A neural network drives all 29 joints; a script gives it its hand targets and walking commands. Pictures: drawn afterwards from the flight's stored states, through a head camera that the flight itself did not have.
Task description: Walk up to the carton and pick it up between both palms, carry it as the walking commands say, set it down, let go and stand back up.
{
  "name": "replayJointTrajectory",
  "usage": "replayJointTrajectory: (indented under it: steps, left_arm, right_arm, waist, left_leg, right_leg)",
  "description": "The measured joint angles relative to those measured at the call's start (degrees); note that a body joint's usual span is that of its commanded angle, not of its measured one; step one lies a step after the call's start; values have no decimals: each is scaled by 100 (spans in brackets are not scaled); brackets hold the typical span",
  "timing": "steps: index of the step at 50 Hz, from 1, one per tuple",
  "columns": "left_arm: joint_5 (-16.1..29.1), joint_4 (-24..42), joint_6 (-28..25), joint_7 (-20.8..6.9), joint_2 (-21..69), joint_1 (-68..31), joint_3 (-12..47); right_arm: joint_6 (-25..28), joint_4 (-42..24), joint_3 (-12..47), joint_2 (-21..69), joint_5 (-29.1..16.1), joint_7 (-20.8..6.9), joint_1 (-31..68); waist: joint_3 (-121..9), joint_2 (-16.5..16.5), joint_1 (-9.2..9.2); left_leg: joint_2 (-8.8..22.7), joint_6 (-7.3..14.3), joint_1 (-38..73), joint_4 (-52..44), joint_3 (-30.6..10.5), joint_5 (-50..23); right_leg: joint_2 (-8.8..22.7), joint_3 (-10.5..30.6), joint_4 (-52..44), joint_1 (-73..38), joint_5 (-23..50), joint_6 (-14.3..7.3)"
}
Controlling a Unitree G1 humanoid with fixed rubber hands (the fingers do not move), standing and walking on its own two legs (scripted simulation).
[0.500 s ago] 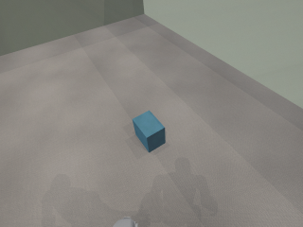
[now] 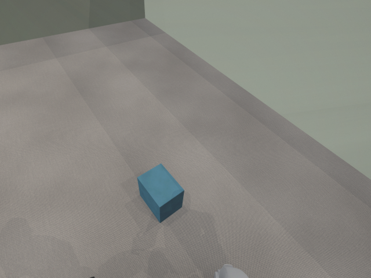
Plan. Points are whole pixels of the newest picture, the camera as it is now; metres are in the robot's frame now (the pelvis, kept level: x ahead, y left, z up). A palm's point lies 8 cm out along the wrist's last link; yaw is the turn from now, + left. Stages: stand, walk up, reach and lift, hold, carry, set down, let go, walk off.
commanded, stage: walk up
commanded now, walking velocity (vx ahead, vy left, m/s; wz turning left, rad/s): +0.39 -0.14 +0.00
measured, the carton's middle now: (160, 192) +0.67 +0.09 -0.68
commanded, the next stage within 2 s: none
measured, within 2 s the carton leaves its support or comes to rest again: neither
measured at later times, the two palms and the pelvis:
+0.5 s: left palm out of the picture +0.11 +0.21 -0.12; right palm (291, 255) +0.22 -0.28 -0.15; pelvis +0.16 -0.04 +0.00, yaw +1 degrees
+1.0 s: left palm (82, 262) +0.21 +0.25 -0.15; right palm (258, 237) +0.26 -0.20 -0.15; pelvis +0.22 +0.02 -0.01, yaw +1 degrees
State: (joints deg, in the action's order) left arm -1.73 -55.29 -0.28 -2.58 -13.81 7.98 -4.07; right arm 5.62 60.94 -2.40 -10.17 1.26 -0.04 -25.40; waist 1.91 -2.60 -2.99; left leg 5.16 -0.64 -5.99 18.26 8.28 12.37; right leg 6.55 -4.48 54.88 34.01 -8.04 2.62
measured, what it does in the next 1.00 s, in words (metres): walks ahead: right foot, then left foot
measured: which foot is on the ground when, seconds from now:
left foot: down 0.00-0.18, up 0.20-0.64, down 0.66-1.00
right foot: up 0.00-0.16, down 0.18-1.00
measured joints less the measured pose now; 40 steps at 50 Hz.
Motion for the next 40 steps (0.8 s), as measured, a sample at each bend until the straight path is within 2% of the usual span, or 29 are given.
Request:
replayJointTrajectory:
  steps: [3,8,9,10,12,14,17,22,29,31,33,37,40]
  left_arm:
    - [28,86,30,-54,70,-268,41]
    - [28,196,-128,25,266,-541,141]
    - [13,216,-213,65,265,-533,148]
    - [-8,219,-309,112,284,-516,139]
    - [46,140,-368,192,341,-399,157]
    - [86,-17,-310,274,361,-158,159]
    - [77,-271,-254,345,330,261,91]
    - [40,-560,-276,356,270,968,60]
    - [17,-743,-221,335,291,1563,93]
    - [48,-792,-170,328,311,1626,102]
    - [92,-824,-124,330,376,1640,140]
    - [168,-805,51,388,341,1277,178]
    - [147,-773,143,387,336,1023,209]
  right_arm:
    - [-36,48,-2,77,12,23,-211]
    - [-156,151,-36,114,-48,47,-299]
    - [-182,171,-24,124,-63,53,-329]
    - [-215,185,-17,105,-74,64,-294]
    - [-315,146,-74,15,-78,85,-9]
    - [-412,54,-151,-112,-28,51,275]
    - [-513,-75,-190,-264,23,-10,659]
    - [-674,-233,-168,-354,62,-91,1132]
    - [-673,-459,-70,-222,33,-170,1477]
    - [-570,-523,-31,-141,13,-124,1515]
    - [-412,-578,-15,-120,-18,-15,1505]
    - [-364,-456,126,163,-94,78,1497]
    - [-411,-373,191,260,-111,122,1492]
  waist:
    - [86,24,-94]
    - [197,153,-150]
    - [179,137,-144]
    - [181,184,-100]
    - [243,333,-7]
    - [259,423,66]
    - [216,517,217]
    - [69,497,455]
    - [-107,344,662]
    - [-118,291,660]
    - [-119,395,618]
    - [-14,52,577]
    - [21,-20,530]
  left_leg:
    - [41,-111,299,-120,23,142]
    - [94,-354,625,235,53,718]
    - [85,-383,573,548,21,947]
    - [140,-328,374,1106,-10,1216]
    - [67,-217,-288,2671,-363,1763]
    - [-103,-159,-895,3857,-540,1674]
    - [-104,-122,-1524,4320,-529,1096]
    - [-42,-166,-2050,3821,-553,479]
    - [-37,-305,-1843,2113,-451,232]
    - [-95,-262,-1465,1470,-368,14]
    - [-35,-196,-1015,756,-394,-517]
    - [-198,90,-872,779,-345,-152]
    - [-267,131,-695,542,-301,-242]
  right_leg:
    - [-27,-69,-909,-59,232,43]
    - [-162,-211,-2222,-770,136,-71]
    - [-160,-246,-2475,-1021,302,-106]
    - [-178,-270,-2432,-1076,149,-263]
    - [-206,-285,-2047,-988,-207,-438]
    - [-145,-286,-2160,-1178,-261,-407]
    - [-102,-318,-2627,-1554,-161,-374]
    - [-48,-305,-3141,-1938,-69,-331]
    - [28,-291,-3442,-2237,-117,-130]
    - [28,-291,-3304,-2290,-256,-46]
    - [-85,-331,-3006,-2282,-476,80]
    - [-124,-23,-2648,-2220,-1286,-4]
    - [-214,58,-2752,-2237,-1034,-65]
